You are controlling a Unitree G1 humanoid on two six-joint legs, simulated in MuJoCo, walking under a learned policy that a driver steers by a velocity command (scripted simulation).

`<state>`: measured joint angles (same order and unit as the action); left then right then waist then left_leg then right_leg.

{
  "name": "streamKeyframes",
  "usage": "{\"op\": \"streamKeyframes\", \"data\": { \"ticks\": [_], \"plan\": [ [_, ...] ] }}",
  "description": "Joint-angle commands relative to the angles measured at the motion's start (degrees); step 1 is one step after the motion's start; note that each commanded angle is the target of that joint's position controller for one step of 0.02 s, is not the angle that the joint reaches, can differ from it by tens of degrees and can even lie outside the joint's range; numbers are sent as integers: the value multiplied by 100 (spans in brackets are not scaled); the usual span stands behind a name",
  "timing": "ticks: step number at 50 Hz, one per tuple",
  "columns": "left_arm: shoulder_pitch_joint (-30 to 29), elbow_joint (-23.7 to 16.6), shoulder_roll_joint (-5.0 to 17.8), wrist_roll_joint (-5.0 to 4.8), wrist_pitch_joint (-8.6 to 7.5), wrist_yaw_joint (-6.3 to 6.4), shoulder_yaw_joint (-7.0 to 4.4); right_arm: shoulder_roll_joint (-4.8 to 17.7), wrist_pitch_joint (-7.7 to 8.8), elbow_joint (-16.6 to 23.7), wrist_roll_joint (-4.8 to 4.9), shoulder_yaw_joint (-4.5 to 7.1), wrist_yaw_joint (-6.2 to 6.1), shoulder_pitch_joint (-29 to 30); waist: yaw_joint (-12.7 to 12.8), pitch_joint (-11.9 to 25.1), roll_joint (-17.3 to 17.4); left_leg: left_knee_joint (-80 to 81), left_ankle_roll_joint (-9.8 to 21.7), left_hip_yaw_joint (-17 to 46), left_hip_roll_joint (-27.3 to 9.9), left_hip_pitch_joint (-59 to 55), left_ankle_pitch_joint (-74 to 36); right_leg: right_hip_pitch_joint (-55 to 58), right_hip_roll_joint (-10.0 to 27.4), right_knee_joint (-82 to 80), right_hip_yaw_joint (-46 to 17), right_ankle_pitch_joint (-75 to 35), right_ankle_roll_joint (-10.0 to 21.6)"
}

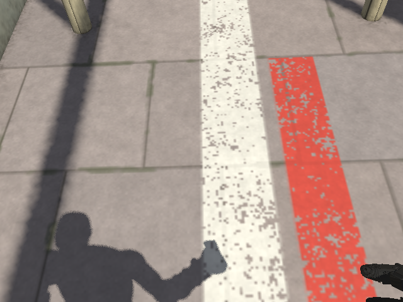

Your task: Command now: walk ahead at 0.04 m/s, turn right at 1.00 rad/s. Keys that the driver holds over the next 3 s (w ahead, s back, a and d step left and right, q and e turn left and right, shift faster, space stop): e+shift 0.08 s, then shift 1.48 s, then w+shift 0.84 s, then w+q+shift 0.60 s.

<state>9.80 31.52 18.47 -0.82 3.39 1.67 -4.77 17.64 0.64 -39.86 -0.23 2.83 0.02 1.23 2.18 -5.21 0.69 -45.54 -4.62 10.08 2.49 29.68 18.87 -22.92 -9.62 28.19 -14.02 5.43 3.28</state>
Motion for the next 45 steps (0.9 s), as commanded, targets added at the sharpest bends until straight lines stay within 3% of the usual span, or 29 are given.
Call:
{"op": "streamKeyframes", "data": {
  "ticks": [1, 4, 5, 6, 7, 8, 9, 10, 12, 14, 16, 20, 23, 24, 25, 26, 27, 28, 30, 31, 35, 45],
  "plan": [
    [-244, -491, 994, -4, -23, 20, -333, 454, 26, 275, 20, 166, -2, -274, -168, 1256, -762, 527, 19, -165, 209, -734, -193, 658, 1236, -624, -1794, 10, 819],
    [-385, -520, 901, -57, 12, -11, -315, 556, 77, 208, 35, 264, 23, -615, -340, 1179, -954, 1806, 190, -224, 119, -1540, -706, 463, 1012, -289, -2028, 392, 555],
    [-274, -483, 708, -80, 17, -13, -252, 694, 72, 140, -18, 324, 6, -828, -371, 1265, -670, 2406, 383, -100, -354, -2059, -1144, 230, 736, 251, -1679, 1214, 319],
    [169, -463, 353, -46, 17, -18, -147, 1137, 14, 269, -148, 385, -28, -654, -23, 1341, 649, 2766, 1008, 1232, -1678, -2567, -1193, -539, 9, 1505, -649, 2786, 0],
    [175, -524, 752, -14, -74, -27, -255, 1149, 19, 333, -349, 390, -27, -598, 7, 994, 1481, 3169, 1752, 2479, -2342, -1958, -1193, -1079, -173, 2792, -59, 3025, -276],
    [271, -391, 1135, 40, -122, -41, -352, 893, 48, 476, -292, 324, -65, -271, 127, 824, 1201, 3079, 1898, 2347, -2391, -1729, -1092, -1101, 254, 3579, 40, 2639, -455],
    [296, -199, 1197, 18, -99, -33, -376, 624, 35, 543, -183, 249, -106, -89, 92, 680, 774, 2940, 1690, 1636, -1983, -1607, -913, -1031, 377, 3853, 133, 2252, -554],
    [313, -79, 1020, 35, -53, 3, -336, 546, 6, 556, -89, 213, -138, -86, 52, 642, 499, 2836, 1497, 1224, -1646, -1699, -810, -1057, 385, 4126, 215, 2007, -628],
    [268, -57, 718, 17, -38, 2, -219, 563, -30, 486, -28, 167, -159, -316, -92, 563, 383, 2806, 1573, 832, -1503, -1782, -1527, -1126, 385, 4490, 415, 1868, -740],
    [24, -121, 550, -32, -84, 20, -128, 580, -66, 391, -58, 164, -144, -634, -279, 660, 541, 2773, 1624, 530, -1382, -2181, -1827, -1139, 474, 3972, 602, 1867, -812],
    [-132, -135, 456, -11, -112, 37, -57, 640, -94, 313, -55, 176, -127, -858, -415, 802, 774, 2709, 1685, 468, -1410, -2549, -1870, -992, 631, 3200, 682, 1968, -872],
    [-132, -9, 346, 2, -133, -24, 56, 843, -157, 193, 22, 227, -82, -977, -489, 914, 1200, 2671, 1703, 287, -1472, -2322, -2003, 156, 832, 1415, 1176, 2045, -800],
    [287, 316, 316, 17, -148, -82, 60, 799, -185, 49, 154, 180, -81, -1121, -269, 937, 1095, 2304, 1517, 154, -1423, -2075, -2427, 1172, 730, -549, 1398, 758, -517],
    [307, 342, 423, 44, -150, -87, 53, 725, -143, -57, 191, 153, -76, -1393, -294, 968, 925, 2206, 1245, 57, -1343, -1735, -2281, 1694, 864, -965, 1187, 263, -305],
    [374, 314, 693, 95, -130, -59, 18, 506, -61, -41, 61, 76, -33, -1491, -372, 1214, 211, 1691, 824, -312, -1065, -1214, -1534, 2370, 1551, -862, 430, -569, -53],
    [37, 327, 954, 208, -100, -56, -19, 108, 54, 116, -97, -44, 18, -1470, -650, 1159, -1124, 1589, 400, -1011, -471, -860, -180, 1933, 2227, -607, -213, -1112, 489],
    [-189, 262, 461, 245, -146, -90, 98, 276, 79, 121, -161, -30, -3, -1066, -392, 1085, -959, 1638, 209, -944, -532, -1263, -21, 1420, 2219, -715, -171, -549, 695],
    [-277, 315, 239, 269, -199, -114, 174, 333, 80, 104, -151, -15, 8, -933, -405, 966, -802, 1797, 160, -936, -528, -1432, -512, 1340, 1904, -692, 49, -22, 491],
    [-178, 433, 325, 255, -297, -141, 169, 393, 16, 22, -151, -11, -29, -933, -317, 773, -861, 1884, 95, -917, -543, -1615, -1134, 1133, 1604, -694, 209, 354, 200],
    [-112, 479, 320, 235, -326, -143, 188, 469, -11, -18, -129, 6, -43, -1002, -336, 624, -786, 1898, 107, -886, -571, -1673, -1162, 955, 1554, -732, 230, 324, 144],
    [14, 659, 246, 201, -351, -130, 238, 409, -19, -219, -106, -13, -77, -1147, -367, 424, -524, 1996, 123, -906, -568, -1827, -1216, 805, 1428, -712, 294, 425, 85],
    [137, 1123, 177, 147, -370, -96, 232, 424, -3, -625, -56, -4, -187, -1235, -352, 611, -152, 2016, 68, -938, -627, -2051, -1549, 1072, 1227, -553, 496, -405, 35]
  ]
}}
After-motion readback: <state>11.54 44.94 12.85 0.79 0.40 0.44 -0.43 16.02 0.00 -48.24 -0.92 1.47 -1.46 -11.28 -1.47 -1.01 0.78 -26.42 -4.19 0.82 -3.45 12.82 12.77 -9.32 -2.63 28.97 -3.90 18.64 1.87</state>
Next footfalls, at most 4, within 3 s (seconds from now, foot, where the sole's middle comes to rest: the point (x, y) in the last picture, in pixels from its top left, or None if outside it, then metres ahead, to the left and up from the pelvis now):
0.10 left None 0.13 0.15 -0.77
0.50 right None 0.01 -0.09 -0.77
2.32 right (286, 241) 0.61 -0.20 -0.77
2.82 left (249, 130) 1.09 -0.09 -0.77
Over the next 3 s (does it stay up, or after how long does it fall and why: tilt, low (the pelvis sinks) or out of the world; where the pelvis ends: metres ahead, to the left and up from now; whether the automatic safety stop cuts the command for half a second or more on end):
stays up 1.02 -0.12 0.00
